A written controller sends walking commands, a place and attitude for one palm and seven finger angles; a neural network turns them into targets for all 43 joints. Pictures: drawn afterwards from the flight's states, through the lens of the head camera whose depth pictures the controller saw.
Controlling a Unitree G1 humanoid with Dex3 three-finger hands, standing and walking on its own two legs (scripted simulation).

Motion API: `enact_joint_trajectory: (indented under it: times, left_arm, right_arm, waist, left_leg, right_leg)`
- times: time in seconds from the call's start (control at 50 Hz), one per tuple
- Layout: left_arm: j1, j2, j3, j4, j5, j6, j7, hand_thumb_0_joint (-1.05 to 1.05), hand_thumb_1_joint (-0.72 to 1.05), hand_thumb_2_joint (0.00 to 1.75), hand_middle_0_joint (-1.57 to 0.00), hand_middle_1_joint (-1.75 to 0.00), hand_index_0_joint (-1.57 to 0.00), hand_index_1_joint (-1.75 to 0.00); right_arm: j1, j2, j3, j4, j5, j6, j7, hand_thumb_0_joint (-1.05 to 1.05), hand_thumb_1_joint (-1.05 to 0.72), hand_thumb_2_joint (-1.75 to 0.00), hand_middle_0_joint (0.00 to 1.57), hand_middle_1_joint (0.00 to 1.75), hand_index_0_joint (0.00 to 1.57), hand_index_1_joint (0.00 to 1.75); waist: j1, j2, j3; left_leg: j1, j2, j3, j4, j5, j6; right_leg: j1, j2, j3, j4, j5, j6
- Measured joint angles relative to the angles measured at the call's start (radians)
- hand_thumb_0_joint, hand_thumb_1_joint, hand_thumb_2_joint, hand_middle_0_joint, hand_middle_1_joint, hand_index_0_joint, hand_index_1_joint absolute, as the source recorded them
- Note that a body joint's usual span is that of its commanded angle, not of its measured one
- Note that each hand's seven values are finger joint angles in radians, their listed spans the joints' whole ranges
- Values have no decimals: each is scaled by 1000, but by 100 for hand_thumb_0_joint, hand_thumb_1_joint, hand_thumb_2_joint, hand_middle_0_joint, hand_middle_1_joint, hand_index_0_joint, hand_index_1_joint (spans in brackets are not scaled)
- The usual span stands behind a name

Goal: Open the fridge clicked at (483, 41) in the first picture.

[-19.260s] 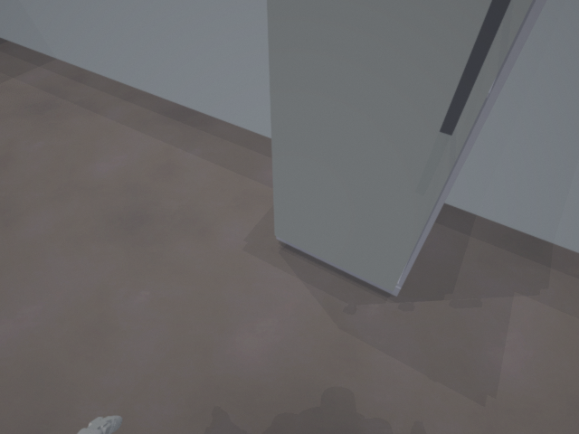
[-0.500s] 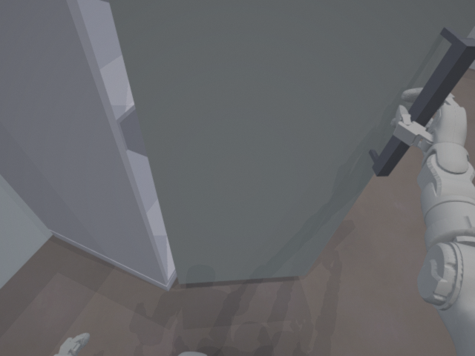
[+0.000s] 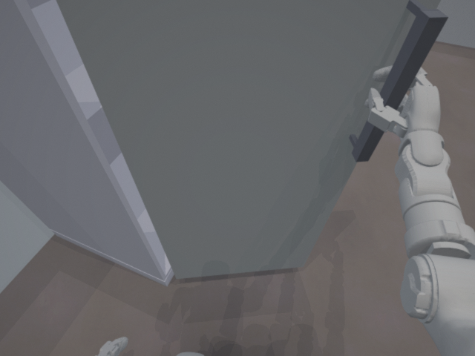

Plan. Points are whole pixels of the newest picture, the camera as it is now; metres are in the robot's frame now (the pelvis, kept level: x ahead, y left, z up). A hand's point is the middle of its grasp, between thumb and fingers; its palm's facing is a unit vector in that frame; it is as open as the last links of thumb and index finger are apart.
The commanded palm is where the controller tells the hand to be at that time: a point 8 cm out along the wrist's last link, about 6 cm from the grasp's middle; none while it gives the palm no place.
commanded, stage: stop walking and hold the door back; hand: right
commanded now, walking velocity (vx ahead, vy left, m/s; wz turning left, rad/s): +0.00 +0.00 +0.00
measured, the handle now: (382, 93) +0.52 -0.18 +0.19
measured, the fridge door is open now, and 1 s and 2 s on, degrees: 61 60 60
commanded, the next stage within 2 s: loosen the grip on the handle in 0.02 s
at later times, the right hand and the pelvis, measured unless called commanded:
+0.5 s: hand (377, 112) +0.48 -0.17 +0.18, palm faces +0.14 +0.98 -0.14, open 12.1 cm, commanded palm +0.45 -0.22 +0.18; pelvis -0.01 +0.03 +0.00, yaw +0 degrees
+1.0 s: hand (394, 111) +0.49 -0.20 +0.17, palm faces +0.18 +0.97 -0.14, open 14.5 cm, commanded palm +0.45 -0.25 +0.17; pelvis +0.01 +0.01 +0.00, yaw +0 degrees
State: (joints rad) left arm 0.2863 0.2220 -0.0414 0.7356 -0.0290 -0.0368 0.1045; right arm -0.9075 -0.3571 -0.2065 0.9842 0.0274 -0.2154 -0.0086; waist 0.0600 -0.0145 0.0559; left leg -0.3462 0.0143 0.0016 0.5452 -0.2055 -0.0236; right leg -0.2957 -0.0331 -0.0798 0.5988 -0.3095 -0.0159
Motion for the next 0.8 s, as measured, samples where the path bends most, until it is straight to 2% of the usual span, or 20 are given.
enact_joint_trajectory:
  times: [0.12,0.16,0.2,0.24,0.3,0.34,0.38,0.44,0.54,0.58,0.64,0.8]
  left_arm:
    - [-1,23,12,8,-3,6,8,1,90,90,-20,-30,-21,-30]
    - [-8,16,50,16,16,-30,-20,1,90,90,-20,-30,-21,-30]
    - [6,15,65,14,24,-72,-46,1,90,90,-20,-30,-21,-30]
    - [16,28,62,-5,34,-92,-70,1,90,90,-20,-30,-21,-30]
    - [39,53,67,-50,42,-102,-96,1,90,90,-20,-30,-21,-29]
    - [58,69,72,-65,36,-99,-106,1,90,90,-20,-30,-21,-29]
    - [74,82,71,-65,23,-90,-107,1,90,90,-20,-30,-21,-29]
    - [89,91,64,-55,7,-81,-99,1,91,90,-20,-30,-21,-29]
    - [97,88,60,-42,0,-80,-85,1,91,90,-20,-30,-20,-29]
    - [90,83,54,-36,2,-79,-80,1,91,90,-20,-30,-20,-29]
    - [91,70,53,-33,5,-81,-79,1,91,90,-20,-30,-20,-29]
    - [82,47,39,-36,5,-81,-82,1,91,90,-20,-30,-21,-29]
  right_arm:
    - [3,5,16,-13,10,5,-11,-8,-66,-75,46,140,40,140]
    - [-50,-9,-49,30,-64,30,47,-8,-63,-74,46,140,40,140]
    - [-123,-49,-88,145,-85,80,88,-8,-56,-73,46,140,41,140]
    - [-156,-82,-137,208,-65,99,103,-7,-49,-71,46,140,42,140]
    - [-126,-116,-139,169,-70,31,76,-4,-38,-66,46,140,43,140]
    - [-98,-125,-120,133,-72,-17,69,-2,-27,-61,46,140,44,140]
    - [-77,-124,-110,113,-53,-35,76,-1,-13,-54,45,140,44,140]
    - [-57,-125,-108,86,-27,-22,88,-1,10,-43,44,139,41,137]
    - [-12,-128,-113,53,-27,-2,88,0,36,-30,41,134,38,133]
    - [-11,-138,-131,61,-26,-8,87,0,42,-27,39,131,37,130]
    - [4,-137,-127,37,-28,-22,97,-1,48,-24,40,130,36,128]
    - [50,-84,-108,-25,-6,-10,91,-1,54,-21,36,123,31,120]
  waist:
    - [-11,0,-3]
    - [-18,15,9]
    - [7,37,-48]
    - [31,50,-79]
    - [53,53,-93]
    - [55,54,-94]
    - [54,56,-90]
    - [53,58,-83]
    - [59,47,-73]
    - [65,45,-68]
    - [61,40,-68]
    - [41,20,-82]
  left_leg:
    - [-6,-5,6,5,-3,6]
    - [-9,-8,0,5,2,14]
    - [-58,4,6,9,8,23]
    - [-86,4,10,2,18,27]
    - [-120,-3,10,4,29,35]
    - [-141,-5,10,16,27,39]
    - [-150,-7,12,24,24,42]
    - [-150,-13,15,20,27,46]
    - [-145,-22,15,6,31,50]
    - [-146,-24,14,4,30,49]
    - [-149,-24,14,3,27,48]
    - [-125,-13,14,-2,10,37]
  right_leg:
    - [-8,-6,6,7,-2,6]
    - [-3,-8,-1,-3,5,9]
    - [-44,4,5,-28,32,16]
    - [-69,5,9,-44,50,20]
    - [-101,-2,8,-43,59,23]
    - [-120,-4,9,-34,58,25]
    - [-128,-6,11,-28,58,25]
    - [-130,-12,13,-29,57,23]
    - [-127,-20,13,-36,57,25]
    - [-128,-22,13,-35,54,25]
    - [-131,-22,13,-36,52,31]
    - [-110,-11,14,-42,36,26]
